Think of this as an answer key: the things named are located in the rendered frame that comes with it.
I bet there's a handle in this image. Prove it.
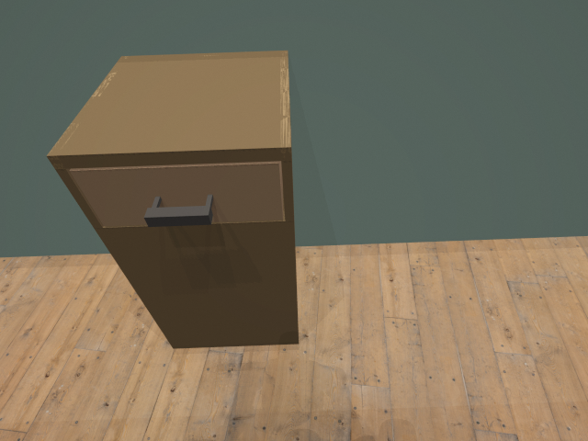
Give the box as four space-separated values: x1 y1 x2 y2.
144 195 213 227

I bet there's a drawer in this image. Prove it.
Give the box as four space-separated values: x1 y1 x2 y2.
70 161 283 226

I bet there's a cabinet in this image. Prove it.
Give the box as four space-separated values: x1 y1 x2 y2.
47 51 299 349

